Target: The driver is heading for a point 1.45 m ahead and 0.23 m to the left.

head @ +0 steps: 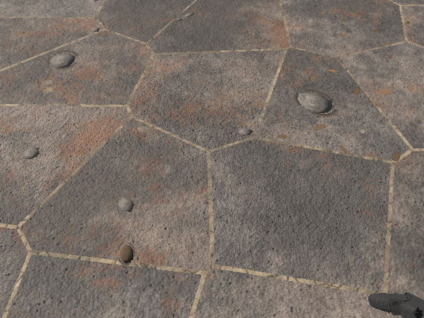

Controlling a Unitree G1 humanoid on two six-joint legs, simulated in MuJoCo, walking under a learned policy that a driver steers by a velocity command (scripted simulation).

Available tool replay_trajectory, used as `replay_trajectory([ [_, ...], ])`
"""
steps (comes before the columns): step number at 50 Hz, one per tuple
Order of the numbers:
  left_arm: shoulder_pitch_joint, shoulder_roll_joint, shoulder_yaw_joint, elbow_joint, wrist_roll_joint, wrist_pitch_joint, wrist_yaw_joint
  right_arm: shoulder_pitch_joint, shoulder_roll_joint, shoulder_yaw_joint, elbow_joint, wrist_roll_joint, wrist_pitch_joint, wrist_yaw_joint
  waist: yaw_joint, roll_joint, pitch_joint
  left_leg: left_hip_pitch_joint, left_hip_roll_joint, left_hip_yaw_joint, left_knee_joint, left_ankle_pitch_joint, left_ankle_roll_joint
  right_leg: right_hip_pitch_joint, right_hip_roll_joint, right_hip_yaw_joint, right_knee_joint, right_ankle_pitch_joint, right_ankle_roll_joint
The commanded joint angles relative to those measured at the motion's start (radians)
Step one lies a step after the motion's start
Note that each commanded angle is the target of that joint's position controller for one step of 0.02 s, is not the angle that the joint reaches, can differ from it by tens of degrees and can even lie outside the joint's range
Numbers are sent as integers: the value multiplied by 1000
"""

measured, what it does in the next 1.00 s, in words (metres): walks ahead: right foot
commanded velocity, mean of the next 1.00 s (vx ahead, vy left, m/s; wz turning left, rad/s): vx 0.50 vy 0.00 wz -0.06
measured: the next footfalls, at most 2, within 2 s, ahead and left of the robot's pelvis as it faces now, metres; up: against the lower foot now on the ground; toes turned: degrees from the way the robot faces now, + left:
right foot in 0.50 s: +0.44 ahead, -0.14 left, +0.00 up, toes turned -3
left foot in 1.04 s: +0.74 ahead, +0.09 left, +0.00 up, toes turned +0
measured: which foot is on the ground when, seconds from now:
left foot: down 0.00-0.50, up 0.52-1.00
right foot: down 0.00-0.00, up 0.02-0.48, down 0.50-1.00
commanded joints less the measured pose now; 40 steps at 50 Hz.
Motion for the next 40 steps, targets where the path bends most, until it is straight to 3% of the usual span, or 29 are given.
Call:
replay_trajectory([
  [1, 133, 3, -14, -73, -12, -20, -2, 362, -290, -93, 35, -10, -4, -4, -112, 288, -339, 812, 382, -635, -81, -189, 295, -546, 29, -49, 661, 46, 32],
  [2, 109, 80, -7, -59, -21, -28, 0, 367, -195, -70, 41, 26, -2, 5, -142, 224, -288, 807, 400, -777, -176, -431, 285, -690, -8, 13, 778, -91, 33],
  [3, -16, 132, 7, -77, -26, -32, -2, 306, -143, -54, 30, 28, 3, 1, -160, 124, -143, 684, 366, -632, -193, -445, 241, -740, -53, 5, 803, -8, 29],
  [4, -95, 126, 4, -97, -15, -35, -1, 246, -130, -46, 17, 13, 11, -2, -142, 46, -71, 558, 323, -512, -207, -351, 214, -718, -97, -46, 772, 63, 27],
  [5, -140, 116, 5, -111, 1, -41, -4, 212, -112, -38, 18, 4, 16, -4, -123, 31, -10, 456, 289, -435, -231, -243, 214, -706, -129, -66, 707, 115, 30],
  [7, -118, 85, 4, -107, 2, -41, -11, 199, -87, -26, 24, -4, 12, -8, -84, 80, -12, 374, 237, -335, -266, -98, 203, -619, -169, -86, 621, 168, 35],
  [9, -118, 51, -5, -108, 3, -37, -14, 217, -104, -29, 39, 9, 9, -11, -77, 88, -12, 348, 232, -273, -294, -7, 221, -614, -182, -114, 544, 174, 49],
  [11, -185, 32, -15, -133, 9, -37, -14, 234, -140, -38, 53, 15, 11, -18, -90, 69, 7, 339, 236, -226, -323, 54, 231, -640, -193, -134, 427, 242, 67],
  [14, -277, 13, -26, -150, 7, -45, -22, 262, -160, -41, 69, 22, 22, -24, -120, 60, 19, 333, 202, -137, -336, 91, 203, -605, -181, -158, 236, 420, 74],
  [18, -392, 14, -29, -177, -6, -54, -38, 339, -170, -39, 106, 30, 36, -26, -161, 58, 42, 361, 210, -100, -318, 95, 183, -542, -145, -183, 83, 538, 71],
  [21, -437, 32, -23, -200, -8, -60, -52, 364, -182, -42, 129, 33, 53, -30, -154, 66, 58, 452, 257, -116, -273, 136, 165, -548, -133, -179, 22, 469, 38],
  [23, -381, 62, -11, -188, -5, -63, -56, 350, -202, -48, 133, 33, 64, -35, -106, 78, 25, 488, 263, -105, -189, 303, 143, -449, -107, -199, -13, 409, 7],
  [24, -277, 90, 6, -157, 0, -63, -52, 333, -202, -47, 130, 35, 68, -38, -44, 70, -37, 470, 232, -68, -68, 448, 123, -295, -82, -224, -44, 418, -19],
  [25, -120, 140, 29, -114, 6, -60, -43, 330, -175, -35, 119, 25, 69, -40, 25, 48, -147, 372, 182, -29, 127, 436, 92, -51, -116, -195, -24, 440, -57],
  [26, 23, 236, 50, -97, 27, -55, -34, 390, -89, -5, 84, 5, 55, -38, 40, -128, -317, 32, 74, 30, 503, 98, 29, 342, -369, 152, 2, 413, -178],
  [27, 63, 226, 47, -76, 11, -48, -39, 442, -50, 11, 94, 10, 35, -32, 27, -291, -406, -190, -28, -53, 710, -531, 10, 455, -482, 498, -142, 233, -265],
  [28, 24, 150, 23, -77, 1, -47, -39, 354, -152, -16, 82, 36, 23, -24, 41, -194, -276, -298, 34, -99, 795, -508, 21, 366, -443, 440, -182, 119, -223],
  [29, -51, 128, 13, -84, -1, -47, -38, 274, -168, -21, 58, 45, 17, -21, 21, -147, -145, -322, 80, -66, 775, -408, 29, 220, -408, 307, -210, 164, -193],
  [30, -110, 108, 5, -88, 7, -48, -40, 237, -157, -22, 54, 33, 16, -24, -6, -87, -77, -290, 114, -47, 728, -328, 23, 91, -367, 216, -242, 250, -180],
  [31, -150, 85, -2, -91, 16, -52, -44, 238, -146, -26, 57, 22, 23, -25, -40, -85, -36, -240, 141, -51, 678, -274, 16, -7, -334, 150, -277, 333, -172],
  [33, -178, 73, -3, -82, 17, -64, -47, 277, -105, -20, 71, 21, 43, -25, -82, -106, -33, -156, 158, -50, 635, -223, -2, -105, -304, 77, -332, 409, -178],
  [35, -169, 90, 2, -61, 11, -76, -45, 253, -89, -18, 62, 14, 58, -30, -93, -94, -9, -173, 162, -42, 574, -166, -21, -142, -297, 16, -363, 476, -190],
  [40, -104, 123, 9, -8, 7, -69, -26, 76, -62, -6, 15, 8, 49, -21, -43, -64, 39, -187, 141, -21, 257, 105, -35, -130, -256, -100, -388, 521, -155],
])
Keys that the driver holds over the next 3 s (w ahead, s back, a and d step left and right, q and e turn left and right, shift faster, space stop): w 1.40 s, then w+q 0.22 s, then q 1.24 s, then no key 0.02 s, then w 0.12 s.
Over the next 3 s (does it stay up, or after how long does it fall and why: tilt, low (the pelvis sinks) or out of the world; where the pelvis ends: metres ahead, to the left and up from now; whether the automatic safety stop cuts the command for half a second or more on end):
stays up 1.08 -0.01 0.02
